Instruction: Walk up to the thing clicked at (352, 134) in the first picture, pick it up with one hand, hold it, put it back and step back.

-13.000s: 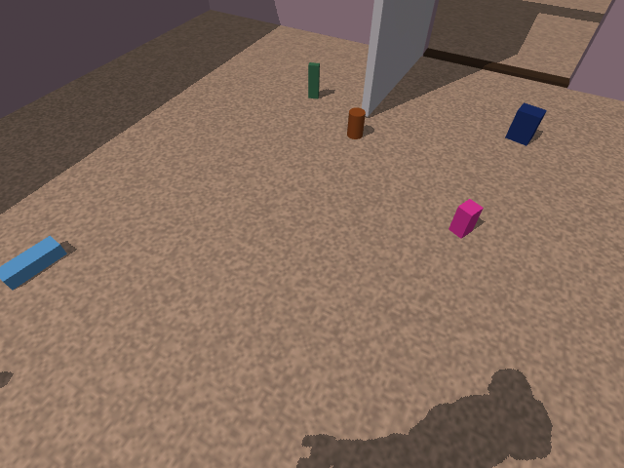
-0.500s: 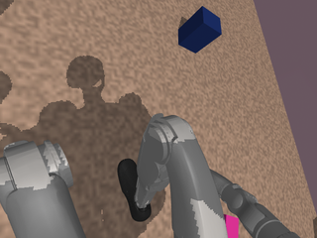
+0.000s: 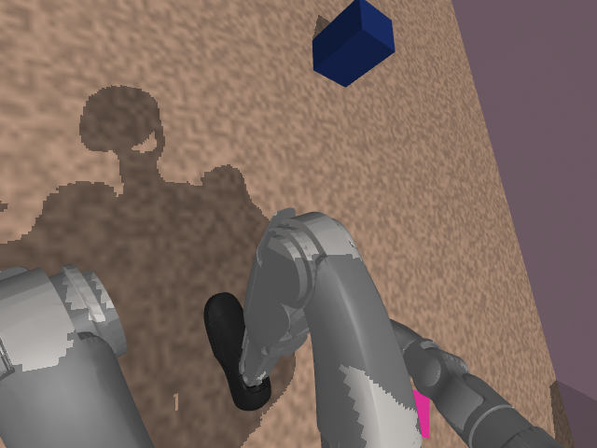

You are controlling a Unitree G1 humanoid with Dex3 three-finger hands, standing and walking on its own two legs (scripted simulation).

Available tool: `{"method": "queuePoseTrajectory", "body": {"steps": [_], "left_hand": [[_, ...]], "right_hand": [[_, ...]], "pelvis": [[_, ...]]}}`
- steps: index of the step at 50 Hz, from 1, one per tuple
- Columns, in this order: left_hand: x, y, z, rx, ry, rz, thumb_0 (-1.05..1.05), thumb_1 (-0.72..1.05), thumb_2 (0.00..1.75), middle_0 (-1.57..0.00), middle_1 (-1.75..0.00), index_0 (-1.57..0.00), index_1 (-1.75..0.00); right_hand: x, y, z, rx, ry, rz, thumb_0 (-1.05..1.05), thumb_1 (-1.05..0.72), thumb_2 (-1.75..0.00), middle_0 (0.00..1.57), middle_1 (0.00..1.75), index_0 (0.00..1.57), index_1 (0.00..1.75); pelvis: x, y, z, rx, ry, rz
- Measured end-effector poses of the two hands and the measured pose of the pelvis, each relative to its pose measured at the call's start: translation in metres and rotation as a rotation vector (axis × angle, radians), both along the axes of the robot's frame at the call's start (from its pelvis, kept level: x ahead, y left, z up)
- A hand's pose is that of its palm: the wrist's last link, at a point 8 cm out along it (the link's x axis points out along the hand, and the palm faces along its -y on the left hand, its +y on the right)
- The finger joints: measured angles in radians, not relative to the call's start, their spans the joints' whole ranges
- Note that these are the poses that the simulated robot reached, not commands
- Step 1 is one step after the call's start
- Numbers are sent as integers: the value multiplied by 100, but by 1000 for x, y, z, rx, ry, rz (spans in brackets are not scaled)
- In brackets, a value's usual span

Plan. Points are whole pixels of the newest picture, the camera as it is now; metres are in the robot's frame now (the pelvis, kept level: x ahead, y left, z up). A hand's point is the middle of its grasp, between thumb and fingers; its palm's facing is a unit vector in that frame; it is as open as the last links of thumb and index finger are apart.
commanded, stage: close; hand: left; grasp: from the side
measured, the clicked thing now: out of the picture +0.44 +0.30 -0.21
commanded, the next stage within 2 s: settle in 0.40 s
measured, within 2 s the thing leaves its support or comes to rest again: leaves its support in 0.98 s
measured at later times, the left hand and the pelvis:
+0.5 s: hand out of the picture +0.42 +0.31 -0.18, palm faces +0.42 -0.91 -0.01, open 11.4 cm; pelvis +0.00 +0.00 +0.00, yaw +0 degrees
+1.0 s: hand out of the picture +0.41 +0.30 -0.17, palm faces +0.37 -0.93 -0.01, open 11.7 cm; pelvis +0.01 +0.00 +0.01, yaw +0 degrees
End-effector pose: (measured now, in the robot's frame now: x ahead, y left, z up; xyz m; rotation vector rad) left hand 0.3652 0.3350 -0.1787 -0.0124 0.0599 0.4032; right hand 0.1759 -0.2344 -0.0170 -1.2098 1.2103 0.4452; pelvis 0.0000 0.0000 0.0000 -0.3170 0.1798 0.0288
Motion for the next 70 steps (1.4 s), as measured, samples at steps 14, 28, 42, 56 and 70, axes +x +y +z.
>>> {"method": "queuePoseTrajectory", "body": {"steps": [14, 28, 42, 56, 70], "left_hand": [[7, 7, 0, 14, 2, 15, 0, -3, 49, -45, -52, -47, -53], [16, 11, -1, 16, 5, 31, 0, -31, 69, -56, -82, -60, -84], [17, 9, -1, 6, 3, 5, -2, -48, 91, -57, -94, -61, -96], [-8, 17, 34, 15, 12, -11, -2, -54, 97, -59, -95, -63, -97], [-19, 38, 122, 62, -14, -20, -2, -57, 101, -60, -95, -63, -97]], "right_hand": [[2, 1, 2, -17, 23, -2, 0, -88, -90, 20, 30, 21, 30], [2, 1, 4, -33, 33, -6, -1, -89, -90, 20, 30, 21, 30], [-1, -2, 3, -32, 44, -34, -1, -91, -91, 20, 30, 21, 30], [15, 3, 8, 34, -30, -103, 0, -92, -91, 20, 30, 21, 30], [36, 3, 1, 211, -142, -242, 0, -92, -91, 20, 30, 21, 30]], "pelvis": [[2, 2, 3, -10, 16, -4], [3, 2, 5, -14, 22, -7], [4, 2, 6, -16, 29, -7], [6, -3, 21, 7, 94, 22], [9, -5, 38, 53, 204, 59]]}}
